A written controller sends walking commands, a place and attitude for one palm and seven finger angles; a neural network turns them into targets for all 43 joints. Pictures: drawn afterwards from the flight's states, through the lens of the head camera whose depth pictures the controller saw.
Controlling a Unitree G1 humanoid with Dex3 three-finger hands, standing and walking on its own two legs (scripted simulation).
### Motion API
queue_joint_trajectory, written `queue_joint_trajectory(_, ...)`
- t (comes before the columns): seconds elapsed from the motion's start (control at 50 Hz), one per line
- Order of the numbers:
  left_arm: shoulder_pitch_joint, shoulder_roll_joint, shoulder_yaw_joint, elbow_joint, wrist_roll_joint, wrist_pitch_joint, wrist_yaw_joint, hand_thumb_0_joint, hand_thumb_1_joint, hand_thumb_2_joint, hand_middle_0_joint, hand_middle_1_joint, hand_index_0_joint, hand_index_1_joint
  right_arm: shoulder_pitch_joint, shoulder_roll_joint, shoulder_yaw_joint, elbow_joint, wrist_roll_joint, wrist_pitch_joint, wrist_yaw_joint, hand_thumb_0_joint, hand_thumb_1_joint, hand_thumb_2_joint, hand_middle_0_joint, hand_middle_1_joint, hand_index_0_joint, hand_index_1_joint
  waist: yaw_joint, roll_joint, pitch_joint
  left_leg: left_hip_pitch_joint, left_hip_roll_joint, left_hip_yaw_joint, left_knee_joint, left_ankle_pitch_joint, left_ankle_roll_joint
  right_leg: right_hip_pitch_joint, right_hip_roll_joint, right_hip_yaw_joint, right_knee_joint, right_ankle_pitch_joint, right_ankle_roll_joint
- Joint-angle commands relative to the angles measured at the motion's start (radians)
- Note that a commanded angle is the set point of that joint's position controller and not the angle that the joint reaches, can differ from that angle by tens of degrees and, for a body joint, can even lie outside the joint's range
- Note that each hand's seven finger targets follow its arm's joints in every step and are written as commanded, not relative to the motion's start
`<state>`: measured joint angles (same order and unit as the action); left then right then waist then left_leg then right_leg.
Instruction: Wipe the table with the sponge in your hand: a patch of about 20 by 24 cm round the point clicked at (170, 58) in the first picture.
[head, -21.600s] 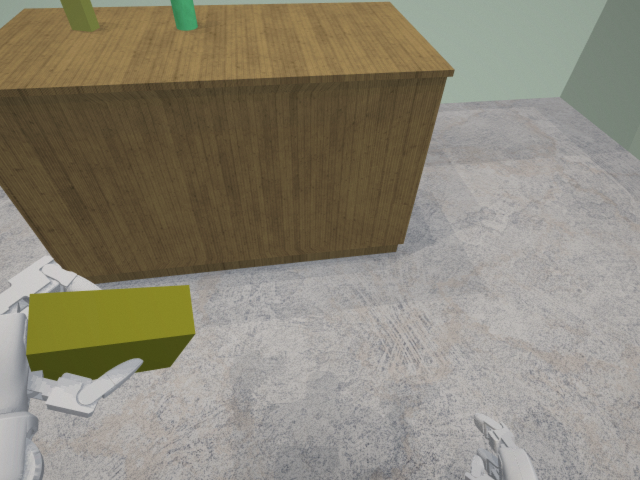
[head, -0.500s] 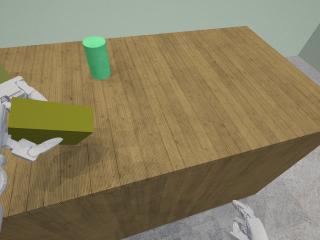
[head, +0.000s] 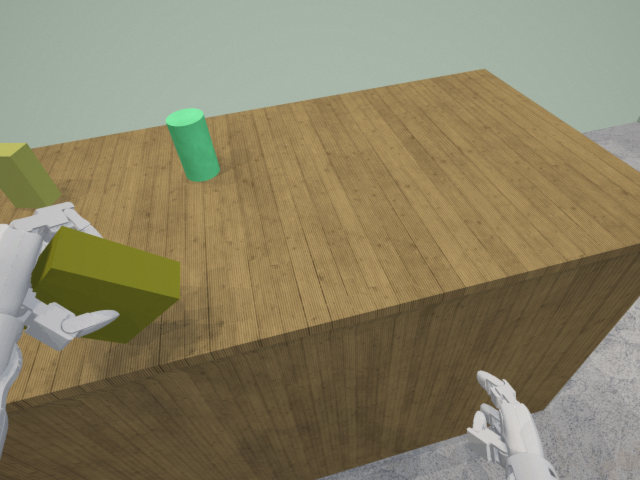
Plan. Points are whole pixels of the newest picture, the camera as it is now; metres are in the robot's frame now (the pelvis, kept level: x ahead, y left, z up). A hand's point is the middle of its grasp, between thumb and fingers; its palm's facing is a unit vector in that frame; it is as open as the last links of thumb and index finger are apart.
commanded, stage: turn the palm down, sponge in hand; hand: left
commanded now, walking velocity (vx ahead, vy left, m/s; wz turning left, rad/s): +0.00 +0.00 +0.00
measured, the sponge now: (117, 296) +0.25 +0.27 +0.14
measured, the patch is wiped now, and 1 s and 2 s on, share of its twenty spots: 0.00 0.00 0.00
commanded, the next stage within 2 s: move the sponge above the wiping area in 1.60 s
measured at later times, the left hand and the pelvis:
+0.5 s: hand (97, 248) +0.27 +0.27 +0.21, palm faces +0.25 -0.36 -0.90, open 9.4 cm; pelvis +0.02 +0.01 -0.01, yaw -4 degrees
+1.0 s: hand (45, 229) +0.26 +0.31 +0.23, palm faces +0.28 -0.16 -0.95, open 9.4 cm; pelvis +0.00 +0.04 +0.01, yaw -3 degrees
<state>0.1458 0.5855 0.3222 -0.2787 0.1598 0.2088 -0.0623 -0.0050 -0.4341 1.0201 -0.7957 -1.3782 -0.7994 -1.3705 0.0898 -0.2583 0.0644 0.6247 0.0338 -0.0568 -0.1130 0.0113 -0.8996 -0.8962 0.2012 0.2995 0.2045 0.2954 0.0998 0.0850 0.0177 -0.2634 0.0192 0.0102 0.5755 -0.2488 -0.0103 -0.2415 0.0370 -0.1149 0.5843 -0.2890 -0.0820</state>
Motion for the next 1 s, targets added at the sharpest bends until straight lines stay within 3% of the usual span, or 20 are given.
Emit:
queue_joint_trajectory(0.0,-0.241,0.371,0.212,-0.235,0.013,-0.104,0.001,0.000,0.100,1.300,-1.200,-1.600,-1.200,-1.600,-0.185,-0.095,-0.053,-0.182,-0.003,-0.072,-0.014,0.000,-0.900,-0.900,0.200,0.300,0.200,0.300,-0.005,-0.039,-0.124,-0.007,-0.013,-0.013,0.015,0.010,0.014,0.007,-0.131,0.290,-0.244,-0.208,0.073)
queue_joint_trajectory(0.08,-0.079,0.442,0.335,-0.256,0.011,-0.110,0.062,0.000,0.100,1.300,-1.200,-1.600,-1.200,-1.600,-0.160,-0.099,-0.065,-0.186,-0.002,-0.064,0.005,0.000,-0.900,-0.900,0.200,0.300,0.200,0.300,0.030,-0.010,-0.185,-0.049,-0.013,-0.027,0.054,0.081,0.004,0.086,-0.163,0.338,-0.179,0.036,0.084)
queue_joint_trajectory(0.1,-0.073,0.382,0.279,-0.256,0.012,-0.090,0.070,0.000,0.100,1.300,-1.200,-1.600,-1.200,-1.600,-0.144,-0.101,-0.069,-0.190,-0.006,-0.049,0.010,0.000,-0.900,-0.900,0.200,0.300,0.200,0.300,0.019,-0.010,-0.191,-0.071,-0.009,-0.029,0.066,0.086,-0.001,0.093,-0.180,0.339,-0.162,0.103,0.093)
queue_joint_trajectory(0.18,-0.046,0.406,0.275,-0.235,0.038,-0.021,0.078,0.000,0.100,1.300,-1.200,-1.600,-1.200,-1.600,-0.151,-0.124,-0.074,-0.192,0.010,-0.026,0.008,0.000,-0.900,-0.900,0.200,0.300,0.200,0.300,0.005,-0.074,-0.164,-0.085,-0.013,-0.038,0.076,0.092,0.009,0.076,-0.175,0.353,-0.126,0.228,0.108)
queue_joint_trajectory(0.2,-0.047,0.385,0.242,-0.220,0.044,-0.005,0.069,0.000,0.100,1.300,-1.200,-1.600,-1.200,-1.600,-0.123,-0.132,-0.081,-0.196,0.009,-0.019,0.003,0.000,-0.900,-0.900,0.200,0.300,0.200,0.300,-0.005,-0.093,-0.165,-0.087,-0.008,-0.037,0.079,0.086,0.013,0.069,-0.175,0.333,-0.121,0.254,0.117)
queue_joint_trajectory(0.24,-0.052,0.423,0.251,-0.253,0.065,0.007,0.042,0.000,0.100,1.300,-1.200,-1.600,-1.200,-1.600,-0.124,-0.138,-0.080,-0.204,0.009,-0.023,-0.011,0.000,-0.900,-0.900,0.200,0.300,0.200,0.300,-0.005,-0.127,-0.197,-0.080,-0.010,-0.040,0.075,0.101,0.024,0.076,-0.167,0.316,-0.095,0.305,0.129)
queue_joint_trajectory(0.28,-0.080,0.431,0.245,-0.259,0.083,0.014,0.028,0.000,0.100,1.300,-1.200,-1.600,-1.200,-1.600,-0.167,-0.126,-0.070,-0.212,0.027,-0.038,-0.017,0.000,-0.900,-0.900,0.200,0.300,0.200,0.300,-0.002,-0.104,-0.178,-0.064,-0.018,-0.029,0.079,0.111,0.026,0.054,-0.153,0.321,-0.099,0.286,0.119)
queue_joint_trajectory(0.32,-0.085,0.424,0.228,-0.315,0.104,0.004,0.019,0.000,0.100,1.300,-1.200,-1.600,-1.200,-1.600,-0.129,-0.127,-0.074,-0.220,0.015,-0.042,-0.021,0.000,-0.900,-0.900,0.200,0.300,0.200,0.300,-0.002,-0.081,-0.236,-0.038,-0.014,-0.031,0.075,0.144,0.028,0.072,-0.150,0.283,-0.077,0.340,0.119)
queue_joint_trajectory(0.38,-0.117,0.431,0.222,-0.368,0.157,0.006,0.036,0.000,0.100,1.300,-1.200,-1.600,-1.200,-1.600,-0.176,-0.113,-0.066,-0.228,0.025,-0.063,-0.022,0.000,-0.900,-0.900,0.200,0.300,0.200,0.300,0.014,-0.025,-0.221,0.021,-0.023,-0.014,0.057,0.185,0.035,0.028,-0.110,0.260,-0.085,0.264,0.087)
queue_joint_trajectory(0.42,-0.107,0.430,0.218,-0.374,0.185,0.023,0.057,0.000,0.100,1.300,-1.200,-1.600,-1.200,-1.600,-0.146,-0.117,-0.069,-0.225,0.008,-0.060,-0.025,0.000,-0.900,-0.900,0.200,0.300,0.200,0.300,0.018,-0.036,-0.244,0.020,-0.015,-0.021,0.039,0.205,0.034,0.042,-0.111,0.219,-0.070,0.293,0.089)
queue_joint_trajectory(0.52,-0.184,0.421,0.167,-0.328,0.252,0.144,0.075,0.000,0.100,1.300,-1.200,-1.600,-1.200,-1.600,-0.185,-0.121,-0.054,-0.211,0.017,-0.042,-0.021,0.000,-0.900,-0.900,0.200,0.300,0.200,0.300,0.026,-0.009,-0.208,0.023,-0.008,-0.028,-0.034,0.176,0.026,0.037,-0.088,0.180,-0.090,0.197,0.077)
queue_joint_trajectory(0.6,-0.276,0.402,0.084,-0.307,0.327,0.234,0.038,0.000,0.100,1.300,-1.200,-1.600,-1.200,-1.600,-0.254,-0.115,-0.028,-0.207,0.027,-0.023,-0.012,0.000,-0.900,-0.900,0.200,0.300,0.200,0.300,0.031,-0.005,-0.201,0.050,-0.009,-0.038,-0.082,0.169,0.027,0.051,-0.074,0.160,-0.118,0.158,0.063)
queue_joint_trajectory(0.68,-0.352,0.364,-0.006,-0.331,0.402,0.276,-0.023,0.000,0.100,1.300,-1.200,-1.600,-1.200,-1.600,-0.349,-0.085,0.000,-0.210,0.046,-0.024,-0.008,0.000,-0.900,-0.900,0.200,0.300,0.200,0.300,0.032,0.016,-0.178,0.090,-0.019,-0.058,-0.130,0.129,0.029,0.034,-0.052,0.164,-0.148,0.076,0.050)
queue_joint_trajectory(0.72,-0.388,0.359,-0.044,-0.334,0.441,0.275,-0.048,0.000,0.100,1.300,-1.200,-1.600,-1.200,-1.600,-0.320,-0.089,0.000,-0.199,0.038,-0.013,-0.009,0.000,-0.900,-0.900,0.200,0.300,0.200,0.300,0.021,-0.013,-0.198,0.099,-0.016,-0.071,-0.150,0.130,0.032,0.048,-0.055,0.139,-0.154,0.076,0.056)
queue_joint_trajectory(0.76,-0.416,0.378,-0.048,-0.335,0.483,0.280,-0.065,0.000,0.100,1.300,-1.200,-1.600,-1.200,-1.600,-0.327,-0.089,0.001,-0.193,0.031,-0.004,-0.011,0.000,-0.900,-0.900,0.200,0.300,0.200,0.300,0.028,-0.006,-0.200,0.108,-0.016,-0.079,-0.170,0.121,0.034,0.053,-0.051,0.139,-0.161,0.064,0.051)
queue_joint_trajectory(0.78,-0.462,0.385,-0.040,-0.365,0.496,0.285,-0.063,0.000,0.100,1.300,-1.200,-1.600,-1.200,-1.600,-0.390,-0.076,0.011,-0.201,0.043,-0.016,-0.009,0.000,-0.900,-0.900,0.200,0.300,0.200,0.300,0.039,0.048,-0.199,0.118,-0.020,-0.087,-0.180,0.103,0.029,0.055,-0.037,0.168,-0.161,0.049,0.031)
queue_joint_trajectory(0.82,-0.476,0.392,-0.046,-0.348,0.527,0.280,-0.056,0.000,0.100,1.300,-1.200,-1.600,-1.200,-1.600,-0.356,-0.079,0.005,-0.187,0.031,-0.013,-0.009,0.000,-0.900,-0.900,0.200,0.300,0.200,0.300,0.044,0.050,-0.219,0.117,-0.018,-0.097,-0.193,0.128,0.027,0.081,-0.046,0.149,-0.154,0.069,0.032)
queue_joint_trajectory(0.88,-0.497,0.414,-0.020,-0.348,0.554,0.304,-0.046,0.000,0.100,1.300,-1.200,-1.600,-1.200,-1.600,-0.427,-0.075,0.011,-0.186,0.037,-0.014,0.000,0.000,-0.900,-0.900,0.200,0.300,0.200,0.300,0.065,0.058,-0.219,0.108,-0.022,-0.107,-0.206,0.109,0.020,0.098,-0.034,0.185,-0.160,0.051,0.015)
queue_joint_trajectory(0.96,-0.508,0.377,-0.062,-0.328,0.566,0.322,-0.043,0.000,0.100,1.300,-1.200,-1.600,-1.200,-1.600,-0.392,-0.081,0.004,-0.173,0.029,0.007,0.006,0.000,-0.900,-0.900,0.200,0.300,0.200,0.300,0.061,0.036,-0.224,0.108,-0.016,-0.107,-0.217,0.112,0.019,0.102,-0.051,0.160,-0.163,0.065,0.024)
queue_joint_trajectory(0.98,-0.519,0.372,-0.057,-0.335,0.568,0.330,-0.042,0.000,0.100,1.300,-1.200,-1.600,-1.200,-1.600,-0.450,-0.070,0.015,-0.183,0.041,-0.005,0.011,0.000,-0.900,-0.900,0.200,0.300,0.200,0.300,0.066,0.039,-0.207,0.103,-0.019,-0.114,-0.219,0.082,0.016,0.093,-0.035,0.193,-0.169,0.038,0.011)
